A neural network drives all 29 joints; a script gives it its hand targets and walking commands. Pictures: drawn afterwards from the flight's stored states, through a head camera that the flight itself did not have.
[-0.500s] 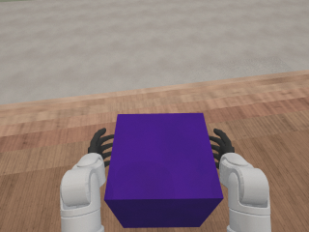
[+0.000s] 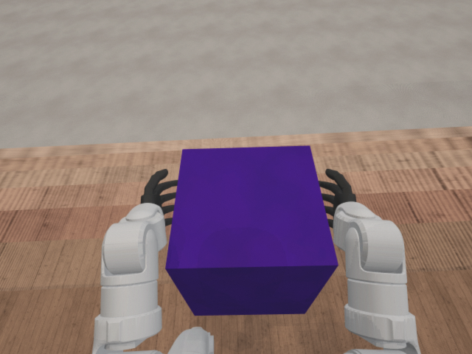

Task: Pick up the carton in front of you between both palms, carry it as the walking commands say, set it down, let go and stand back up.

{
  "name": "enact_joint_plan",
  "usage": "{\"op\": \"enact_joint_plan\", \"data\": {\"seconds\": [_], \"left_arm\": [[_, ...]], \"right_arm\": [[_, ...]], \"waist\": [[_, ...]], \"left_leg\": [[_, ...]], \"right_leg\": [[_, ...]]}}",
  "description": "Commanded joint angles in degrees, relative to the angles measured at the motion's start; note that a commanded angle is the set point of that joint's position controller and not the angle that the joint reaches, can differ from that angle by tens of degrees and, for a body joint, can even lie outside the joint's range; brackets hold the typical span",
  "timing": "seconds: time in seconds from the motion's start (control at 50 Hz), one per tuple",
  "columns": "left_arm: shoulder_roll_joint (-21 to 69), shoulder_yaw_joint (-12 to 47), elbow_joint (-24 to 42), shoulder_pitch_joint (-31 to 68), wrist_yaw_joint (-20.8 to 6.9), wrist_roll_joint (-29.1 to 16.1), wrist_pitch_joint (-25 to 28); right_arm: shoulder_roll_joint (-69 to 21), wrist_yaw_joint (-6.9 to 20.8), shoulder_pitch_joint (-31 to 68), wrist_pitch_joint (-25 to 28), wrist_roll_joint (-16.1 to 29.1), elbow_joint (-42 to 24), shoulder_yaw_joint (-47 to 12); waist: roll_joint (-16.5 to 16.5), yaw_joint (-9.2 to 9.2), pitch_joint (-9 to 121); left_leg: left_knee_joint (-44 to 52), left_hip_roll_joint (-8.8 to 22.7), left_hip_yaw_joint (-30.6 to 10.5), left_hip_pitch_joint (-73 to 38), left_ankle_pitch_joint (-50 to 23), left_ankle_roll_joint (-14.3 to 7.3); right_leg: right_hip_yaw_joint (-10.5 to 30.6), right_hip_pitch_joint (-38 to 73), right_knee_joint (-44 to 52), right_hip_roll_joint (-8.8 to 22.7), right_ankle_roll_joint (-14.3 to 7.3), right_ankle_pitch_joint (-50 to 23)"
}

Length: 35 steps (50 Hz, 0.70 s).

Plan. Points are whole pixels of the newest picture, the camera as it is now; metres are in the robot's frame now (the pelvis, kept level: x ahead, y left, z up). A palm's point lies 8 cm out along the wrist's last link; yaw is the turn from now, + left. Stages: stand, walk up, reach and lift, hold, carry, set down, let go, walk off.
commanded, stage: carry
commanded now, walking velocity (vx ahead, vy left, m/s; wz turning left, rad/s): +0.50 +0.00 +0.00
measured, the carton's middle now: (247, 237) +0.31 +0.01 +0.01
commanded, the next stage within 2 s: none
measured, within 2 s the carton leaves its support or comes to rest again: neither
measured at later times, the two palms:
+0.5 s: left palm (194, 81) +0.69 +0.15 +0.08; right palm (319, 89) +0.66 -0.14 +0.08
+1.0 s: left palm (191, 47) +0.83 +0.18 +0.09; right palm (302, 46) +0.83 -0.12 +0.09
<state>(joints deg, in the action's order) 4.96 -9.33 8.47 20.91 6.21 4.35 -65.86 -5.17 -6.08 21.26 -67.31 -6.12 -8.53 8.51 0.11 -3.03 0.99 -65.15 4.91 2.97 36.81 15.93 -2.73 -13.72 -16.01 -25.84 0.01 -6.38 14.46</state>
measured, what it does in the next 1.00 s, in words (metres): walks ahead: left foot, then right foot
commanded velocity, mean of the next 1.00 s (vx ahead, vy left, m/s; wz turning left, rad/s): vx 0.09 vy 0.00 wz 0.00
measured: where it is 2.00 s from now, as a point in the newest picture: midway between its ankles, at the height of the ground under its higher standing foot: (265, 226)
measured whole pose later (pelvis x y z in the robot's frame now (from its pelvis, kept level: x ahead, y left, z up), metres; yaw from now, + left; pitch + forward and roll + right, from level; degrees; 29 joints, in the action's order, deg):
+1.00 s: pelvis +0.46 +0.02 -0.01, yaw +0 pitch +5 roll +1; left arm 0.1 -12.9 -2.9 38.3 7.6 2.2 -67.9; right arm -3.4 -7.5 37.7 -68.0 -5.9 2.5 13.4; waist -2.0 -0.7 -1.7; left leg -40.8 -2.5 3.6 22.2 13.5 -3.3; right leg -1.6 -22.5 -45.0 0.4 -1.2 22.5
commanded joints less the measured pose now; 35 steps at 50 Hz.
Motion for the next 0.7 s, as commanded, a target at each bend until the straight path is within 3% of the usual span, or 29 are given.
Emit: {"op": "enact_joint_plan", "data": {"seconds": [0.0, 0.1, 0.16, 0.2, 0.22, 0.24, 0.26, 0.28, 0.3, 0.32, 0.34, 0.38, 0.42, 0.46, 0.5, 0.54, 0.6, 0.62, 0.64, 0.66, 0.68], "left_arm": [[52.2, 43.7, 1.1, 39.9, -15.5, -27.5, 0.4], [49.7, 39.3, -3.3, 47.2, -13.9, -27.6, -0.7], [48.9, 36.1, -7.7, 50.9, -13.0, -26.8, -1.6], [49.6, 34.6, -10.3, 53.6, -12.7, -26.2, -2.2], [50.1, 33.8, -11.1, 54.9, -12.6, -26.0, -2.4], [50.8, 33.3, -11.5, 56.8, -12.5, -26.2, -2.6], [51.2, 32.9, -11.8, 58.8, -12.4, -26.0, -2.8], [53.8, 32.0, -13.5, 58.7, -12.2, -26.0, -3.4], [53.8, 31.2, -13.9, 59.3, -11.8, -25.3, -3.4], [55.3, 30.8, -12.7, 62.0, -11.4, -25.2, -3.4], [56.6, 30.6, -11.3, 63.3, -11.1, -24.9, -3.4], [58.6, 30.1, -8.8, 63.0, -10.3, -24.1, -3.6], [59.8, 30.7, -7.0, 60.2, -9.8, -23.1, -3.5], [59.7, 31.4, -5.3, 57.3, -9.4, -21.6, -3.0], [58.9, 32.4, -2.8, 55.2, -9.1, -20.0, -2.4], [58.0, 34.6, -0.9, 54.6, -9.2, -19.3, -1.9], [55.8, 37.0, -0.4, 54.3, -10.1, -20.2, -1.9], [55.1, 37.7, -1.2, 53.6, -10.6, -20.9, -2.1], [54.7, 37.8, -2.4, 52.4, -11.3, -21.3, -2.3], [53.1, 37.4, -3.7, 51.9, -11.9, -21.6, -2.4], [52.7, 37.3, -5.8, 51.3, -12.4, -21.7, -2.3]], "right_arm": [[-50.5, 11.4, 38.2, 2.2, 22.9, -1.9, -40.6], [-48.6, 10.0, 47.8, 0.8, 24.8, 1.0, -38.4], [-48.1, 10.1, 52.9, -0.5, 25.8, 4.8, -35.8], [-48.4, 10.4, 55.7, -1.2, 26.4, 7.1, -34.0], [-49.0, 10.6, 56.6, -1.5, 26.6, 8.5, -32.7], [-49.6, 10.9, 57.9, -1.6, 26.7, 9.2, -31.7], [-50.2, 11.3, 58.5, -1.7, 27.0, 10.2, -30.5], [-49.2, 11.4, 60.7, -1.8, 26.7, 11.5, -29.3], [-51.8, 11.7, 60.0, -1.9, 27.9, 13.0, -29.2], [-53.9, 12.1, 62.2, -1.5, 29.0, 11.1, -29.5], [-56.3, 12.5, 65.1, -1.4, 29.9, 8.8, -29.7], [-60.2, 12.7, 68.2, -1.6, 31.4, 4.8, -30.4], [-61.5, 12.6, 67.2, -1.8, 31.4, 2.2, -30.9], [-61.2, 12.5, 65.0, -1.7, 30.5, -0.1, -31.6], [-60.3, 12.6, 62.6, -1.4, 30.0, -2.4, -33.2], [-58.8, 12.6, 61.5, -0.9, 29.3, -4.4, -35.4], [-55.9, 12.6, 59.7, -0.7, 28.3, -3.5, -37.6], [-54.6, 12.6, 58.5, -0.7, 27.8, -1.7, -38.1], [-53.6, 12.6, 57.3, -0.8, 27.3, 0.3, -38.3], [-53.0, 12.5, 57.0, -0.9, 26.7, 1.6, -38.3], [-53.2, 12.4, 55.9, -1.2, 25.9, 3.1, -38.0]], "waist": [[-5.5, 0.65, 18.7], [-6.6, -0.62, 16.8], [-6.5, -1.21, 14.0], [-8.8, 0.61, 15.4], [-9.9, 2.94, 18.9], [-6.8, 6.34, 23.3], [1.5, 7.68, 28.3], [18.8, 6.02, 38.1], [15.9, 7.29, 39.0], [12.2, 7.28, 35.2], [5.4, 6.48, 31.2], [2.9, 5.78, 29.8], [4.6, 5.68, 31.5], [6.2, 6.05, 33.1], [6.9, 6.26, 35.6], [9.2, 5.96, 35.8], [7.6, 5.20, 33.3], [7.5, 3.81, 34.8], [4.4, 1.20, 33.5], [-1.1, -0.80, 32.6], [-10.6, -2.13, 32.7]], "left_leg": [[5.4, 0.4, 1.1, 7.9, -3.9, 0.5], [17.2, -1.8, 4.6, 8.2, -9.9, -1.4], [26.9, -4.5, 7.5, 3.6, -13.5, -3.1], [32.2, -7.7, 9.9, -5.5, -13.1, -4.2], [32.1, -10.4, 11.4, -15.9, -14.2, -4.0], [37.6, -8.4, 9.0, -26.5, -21.6, -3.6], [32.9, 3.0, -5.1, -40.0, -39.3, -3.1], [32.7, 16.7, -27.7, -58.9, -52.4, -14.7], [34.7, 16.5, -29.5, -58.6, -48.8, -17.2], [34.3, 14.3, -25.1, -55.6, -49.0, -16.2], [34.9, 13.3, -19.9, -49.5, -49.2, -13.5], [35.9, 11.4, -14.8, -44.8, -48.8, -10.5], [35.9, 10.0, -12.0, -46.4, -51.3, -9.5], [34.4, 9.3, -9.3, -48.8, -62.4, -9.6], [32.2, 8.2, -6.3, -51.3, -67.4, -9.0], [30.6, 7.7, -4.0, -49.5, -67.4, -8.9], [27.1, 6.2, -1.9, -46.7, -61.6, -8.4], [23.1, 6.8, -0.6, -41.4, -58.1, -7.9], [19.3, 4.5, 1.7, -35.5, -54.0, -5.9], [14.8, -0.2, 3.8, -25.9, -45.2, -2.6], [10.2, -5.4, 1.9, -13.5, -18.4, 0.4]], "right_leg": [[16.8, 19.7, 9.3, 15.4, -5.5, -14.6], [12.0, 23.1, 3.8, 13.0, -5.1, -26.6], [9.3, 21.7, 1.0, 10.9, -3.4, -33.8], [6.9, 21.7, -5.4, 10.2, -1.3, -47.6], [4.4, 19.2, -12.9, 9.7, 0.5, -54.0], [2.0, 15.5, -24.8, 8.0, 2.8, -46.9], [3.8, 5.0, -35.8, 5.1, 4.6, -23.4], [9.1, -12.8, -52.8, -5.1, 6.7, 18.9], [15.4, -17.5, -58.9, -4.7, 5.4, 19.4], [17.2, -21.4, -59.2, -2.9, 4.4, 17.1], [17.7, -21.2, -52.9, -0.4, 3.9, 13.8], [17.2, -17.7, -41.8, 1.4, 4.4, 11.0], [16.5, -15.5, -31.2, 1.6, 5.4, 11.7], [13.8, -14.4, -23.1, -0.1, 5.9, 9.5], [11.2, -13.5, -18.9, -1.8, 6.0, 5.4], [10.1, -12.4, -18.4, -2.1, 5.8, 2.9], [9.3, -11.1, -11.5, -2.0, 4.9, -1.5], [9.3, -4.5, -16.9, -0.8, 3.1, -11.0], [11.5, 0.7, -9.2, 0.7, 1.9, -19.3], [16.9, 11.0, -5.9, 4.8, -0.1, -44.5], [25.2, 22.4, -7.9, 11.6, -6.1, -64.8]]}}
